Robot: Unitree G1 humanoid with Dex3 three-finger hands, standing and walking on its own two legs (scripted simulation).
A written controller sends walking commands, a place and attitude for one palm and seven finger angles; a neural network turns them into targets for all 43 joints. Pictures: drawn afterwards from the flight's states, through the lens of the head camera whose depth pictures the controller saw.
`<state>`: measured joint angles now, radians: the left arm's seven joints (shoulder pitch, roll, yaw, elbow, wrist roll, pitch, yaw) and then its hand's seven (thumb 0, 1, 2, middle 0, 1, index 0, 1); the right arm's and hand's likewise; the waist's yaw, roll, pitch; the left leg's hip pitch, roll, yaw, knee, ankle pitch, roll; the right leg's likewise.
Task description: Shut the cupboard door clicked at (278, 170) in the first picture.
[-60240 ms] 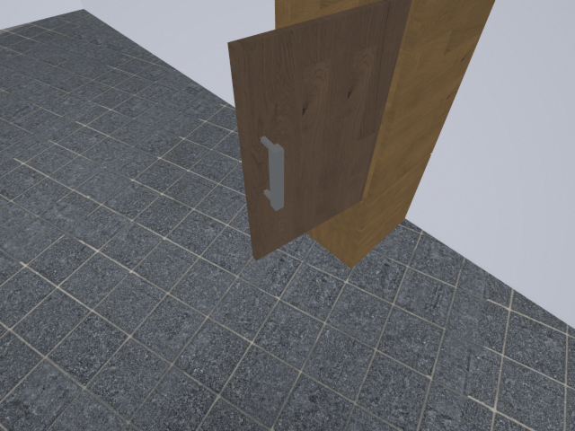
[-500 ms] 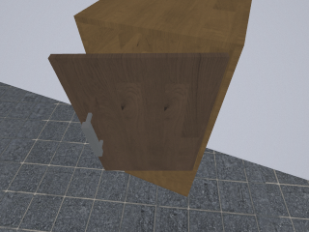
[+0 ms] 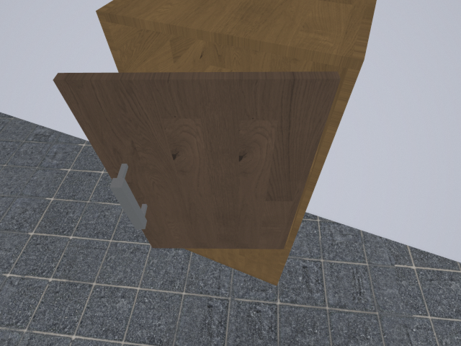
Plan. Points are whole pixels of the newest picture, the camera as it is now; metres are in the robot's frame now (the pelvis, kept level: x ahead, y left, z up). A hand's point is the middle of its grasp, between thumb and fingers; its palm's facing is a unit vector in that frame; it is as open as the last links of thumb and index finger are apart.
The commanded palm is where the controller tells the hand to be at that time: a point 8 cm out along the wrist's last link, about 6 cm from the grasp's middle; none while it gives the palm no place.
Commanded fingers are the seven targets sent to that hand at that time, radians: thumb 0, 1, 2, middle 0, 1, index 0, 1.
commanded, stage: come to a stop and stand still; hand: left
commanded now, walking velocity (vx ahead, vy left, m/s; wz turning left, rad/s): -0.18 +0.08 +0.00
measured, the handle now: (132, 198) +0.39 +0.24 -0.02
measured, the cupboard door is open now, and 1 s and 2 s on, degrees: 21 21 21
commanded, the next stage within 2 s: look again from close up in 1.04 s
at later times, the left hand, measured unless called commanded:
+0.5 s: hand out of the picture -0.01 +0.20 -0.17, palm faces +0.04 -0.98 -0.19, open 7.3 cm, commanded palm none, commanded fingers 0.00 0.90 0.90 -0.20 -0.30 -0.20 -0.30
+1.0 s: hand out of the picture -0.01 +0.15 -0.17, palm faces +0.05 -0.99 -0.16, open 7.3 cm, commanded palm none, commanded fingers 0.00 0.90 0.90 -0.20 -0.30 -0.20 -0.30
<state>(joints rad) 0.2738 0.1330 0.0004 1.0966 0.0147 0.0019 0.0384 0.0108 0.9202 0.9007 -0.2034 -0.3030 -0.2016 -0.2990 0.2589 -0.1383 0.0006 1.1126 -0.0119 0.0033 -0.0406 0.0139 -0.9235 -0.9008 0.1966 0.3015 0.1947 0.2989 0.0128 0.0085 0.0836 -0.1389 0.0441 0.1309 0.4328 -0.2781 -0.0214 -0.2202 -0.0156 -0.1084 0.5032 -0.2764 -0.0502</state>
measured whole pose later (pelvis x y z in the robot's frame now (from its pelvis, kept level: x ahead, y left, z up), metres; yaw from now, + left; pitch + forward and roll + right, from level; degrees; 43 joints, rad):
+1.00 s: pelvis +0.02 +0.00 +0.00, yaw +1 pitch +0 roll +1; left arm 0.30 0.11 -0.01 1.14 0.01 -0.02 0.04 0.02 0.92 0.90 -0.20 -0.30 -0.20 -0.30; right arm 0.28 -0.11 0.01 1.16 -0.01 -0.02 -0.05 0.02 -0.92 -0.90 0.20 0.30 0.19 0.30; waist 0.01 -0.01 0.07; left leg -0.08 0.04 0.08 0.39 -0.30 -0.03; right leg -0.15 0.01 -0.11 0.44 -0.28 -0.05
